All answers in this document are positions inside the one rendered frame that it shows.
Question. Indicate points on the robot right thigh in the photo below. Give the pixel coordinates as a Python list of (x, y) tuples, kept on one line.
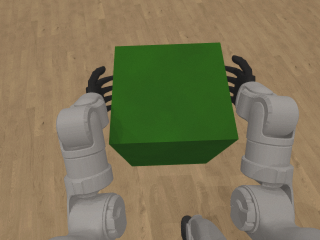
[(203, 229)]

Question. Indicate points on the robot right upper arm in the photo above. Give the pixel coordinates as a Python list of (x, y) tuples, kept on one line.
[(266, 213)]

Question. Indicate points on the right robot shin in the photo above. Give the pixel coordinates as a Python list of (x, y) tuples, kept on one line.
[(197, 216)]

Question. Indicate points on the left robot hand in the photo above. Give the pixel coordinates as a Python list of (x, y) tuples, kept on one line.
[(95, 84)]

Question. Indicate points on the robot right forearm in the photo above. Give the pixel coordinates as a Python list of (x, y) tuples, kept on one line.
[(271, 127)]

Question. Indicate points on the robot left upper arm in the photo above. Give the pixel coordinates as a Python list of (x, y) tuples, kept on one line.
[(99, 217)]

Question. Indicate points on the robot left forearm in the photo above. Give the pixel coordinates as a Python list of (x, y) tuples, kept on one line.
[(80, 133)]

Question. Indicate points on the carton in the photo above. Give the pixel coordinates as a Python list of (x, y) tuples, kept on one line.
[(171, 104)]

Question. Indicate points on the right robot hand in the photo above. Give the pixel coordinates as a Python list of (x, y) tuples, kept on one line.
[(243, 76)]

